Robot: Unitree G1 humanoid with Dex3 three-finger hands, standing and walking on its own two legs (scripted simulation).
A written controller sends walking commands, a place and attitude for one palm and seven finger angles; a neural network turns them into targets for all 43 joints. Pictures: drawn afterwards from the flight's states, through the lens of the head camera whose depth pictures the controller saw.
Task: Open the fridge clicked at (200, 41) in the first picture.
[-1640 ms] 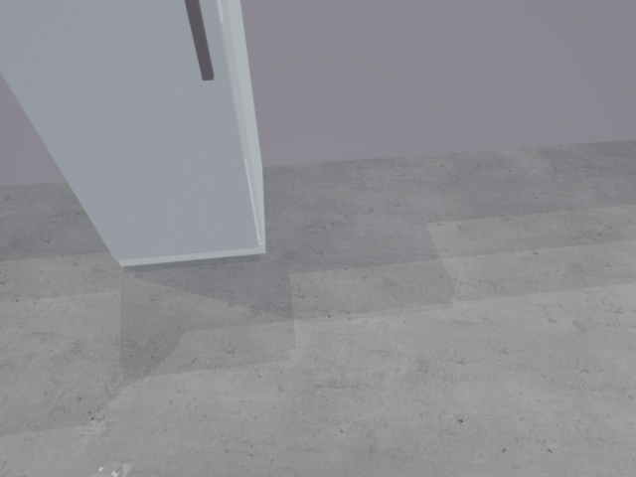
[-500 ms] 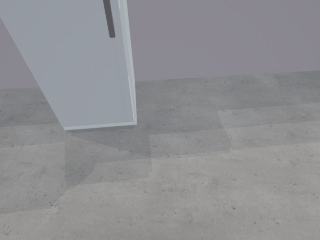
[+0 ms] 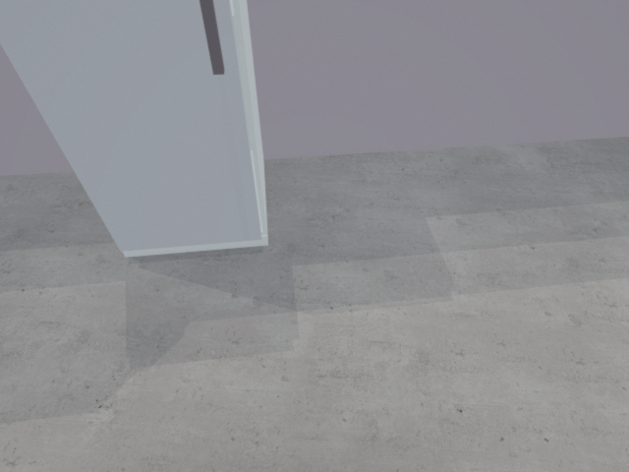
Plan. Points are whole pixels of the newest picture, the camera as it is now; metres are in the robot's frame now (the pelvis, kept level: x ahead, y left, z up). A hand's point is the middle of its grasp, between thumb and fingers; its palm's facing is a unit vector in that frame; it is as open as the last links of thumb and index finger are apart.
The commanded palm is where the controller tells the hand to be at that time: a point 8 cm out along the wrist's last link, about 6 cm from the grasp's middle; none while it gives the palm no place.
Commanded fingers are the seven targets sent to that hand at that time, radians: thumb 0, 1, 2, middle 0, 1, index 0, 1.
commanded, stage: walk to a spot facing it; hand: right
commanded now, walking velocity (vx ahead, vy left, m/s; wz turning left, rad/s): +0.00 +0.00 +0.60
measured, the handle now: out of the picture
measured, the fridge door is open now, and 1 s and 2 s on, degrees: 0 0 0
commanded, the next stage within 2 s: none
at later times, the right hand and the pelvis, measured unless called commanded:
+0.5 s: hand out of the picture +0.05 -0.16 -0.18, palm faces -0.17 +0.95 -0.26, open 7.4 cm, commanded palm none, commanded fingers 0.00 -0.90 -0.90 0.20 0.30 0.20 0.30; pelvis -0.03 +0.03 -0.02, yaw +13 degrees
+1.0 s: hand out of the picture +0.16 -0.20 -0.18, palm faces -0.42 +0.87 -0.24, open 7.4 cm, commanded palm none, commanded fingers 0.00 -0.90 -0.90 0.20 0.30 0.20 0.30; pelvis -0.02 -0.04 -0.01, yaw +30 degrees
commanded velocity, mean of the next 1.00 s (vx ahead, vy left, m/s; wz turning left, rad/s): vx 0.02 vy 0.00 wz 0.60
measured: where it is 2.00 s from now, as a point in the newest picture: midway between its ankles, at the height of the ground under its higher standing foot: outside the picture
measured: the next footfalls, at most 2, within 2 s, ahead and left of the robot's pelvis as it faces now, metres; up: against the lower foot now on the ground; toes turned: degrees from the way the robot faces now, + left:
right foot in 0.84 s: +0.04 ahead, -0.12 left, +0.00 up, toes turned +24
left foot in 1.32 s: -0.06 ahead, +0.14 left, +0.00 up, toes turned +51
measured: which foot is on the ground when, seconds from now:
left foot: down 0.00-0.84, up 0.86-1.00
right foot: down 0.00-0.38, up 0.40-0.82, down 0.84-1.00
